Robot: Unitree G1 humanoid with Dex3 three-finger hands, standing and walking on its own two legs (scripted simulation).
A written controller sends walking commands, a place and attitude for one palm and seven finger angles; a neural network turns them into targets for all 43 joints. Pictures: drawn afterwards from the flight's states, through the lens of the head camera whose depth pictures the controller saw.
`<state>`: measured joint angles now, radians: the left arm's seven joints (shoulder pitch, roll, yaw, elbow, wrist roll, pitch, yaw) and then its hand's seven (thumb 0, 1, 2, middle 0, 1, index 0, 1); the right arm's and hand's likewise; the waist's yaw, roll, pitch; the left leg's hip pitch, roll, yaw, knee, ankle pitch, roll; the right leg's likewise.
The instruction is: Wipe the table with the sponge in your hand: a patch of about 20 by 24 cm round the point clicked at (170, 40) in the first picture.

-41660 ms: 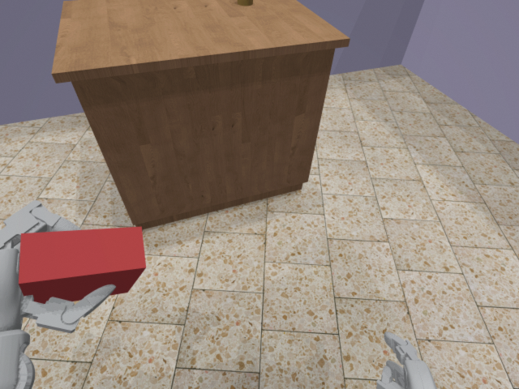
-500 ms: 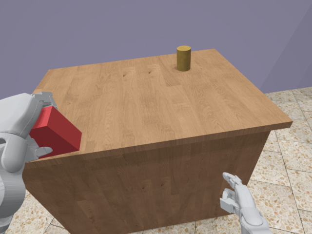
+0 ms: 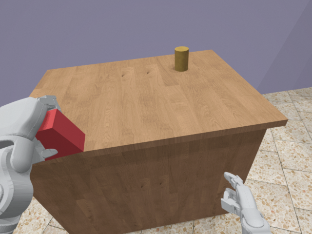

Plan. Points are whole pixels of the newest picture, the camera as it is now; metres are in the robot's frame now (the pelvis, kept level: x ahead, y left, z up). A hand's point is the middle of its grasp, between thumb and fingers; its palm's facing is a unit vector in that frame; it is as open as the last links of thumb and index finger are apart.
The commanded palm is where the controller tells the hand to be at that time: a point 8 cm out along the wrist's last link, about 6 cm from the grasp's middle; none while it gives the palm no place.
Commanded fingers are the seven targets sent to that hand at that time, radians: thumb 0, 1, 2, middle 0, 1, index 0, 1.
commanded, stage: step back with the hand held close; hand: left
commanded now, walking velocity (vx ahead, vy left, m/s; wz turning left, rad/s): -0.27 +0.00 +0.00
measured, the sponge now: (50, 141) +0.21 +0.30 +0.18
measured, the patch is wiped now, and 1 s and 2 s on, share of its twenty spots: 1.00 1.00 1.00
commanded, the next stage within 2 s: stop stepping back and stand still in 1.14 s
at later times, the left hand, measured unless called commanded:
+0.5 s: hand (56, 111) +0.22 +0.25 +0.26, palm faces +0.53 -0.77 -0.36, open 9.3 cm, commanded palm +0.14 +0.29 +0.28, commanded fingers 0.00 0.10 1.30 -1.20 -1.60 -1.20 -1.60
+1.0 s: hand (29, 168) +0.10 +0.21 +0.26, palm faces +0.43 -0.85 -0.31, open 9.3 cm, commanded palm +0.02 +0.27 +0.28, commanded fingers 0.00 0.10 1.30 -1.20 -1.60 -1.20 -1.60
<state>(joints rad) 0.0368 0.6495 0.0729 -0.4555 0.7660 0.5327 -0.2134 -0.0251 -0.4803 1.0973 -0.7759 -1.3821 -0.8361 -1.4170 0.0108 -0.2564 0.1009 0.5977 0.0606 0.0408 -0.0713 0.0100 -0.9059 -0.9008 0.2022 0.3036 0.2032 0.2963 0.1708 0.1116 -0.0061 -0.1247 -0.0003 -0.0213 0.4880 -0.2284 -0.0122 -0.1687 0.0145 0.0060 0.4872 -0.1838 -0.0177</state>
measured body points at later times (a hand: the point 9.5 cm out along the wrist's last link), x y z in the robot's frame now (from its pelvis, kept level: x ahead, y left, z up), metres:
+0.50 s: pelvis -0.01 +0.01 -0.02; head -0.01 +0.00 +0.43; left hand +0.19 +0.29 +0.28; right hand +0.14 -0.24 -0.11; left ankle +0.02 +0.12 -0.73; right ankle +0.06 -0.11 -0.74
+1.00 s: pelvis -0.13 -0.01 +0.00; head -0.11 +0.00 +0.45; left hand +0.07 +0.25 +0.27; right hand +0.08 -0.22 -0.07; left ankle -0.10 +0.12 -0.69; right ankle -0.09 -0.12 -0.74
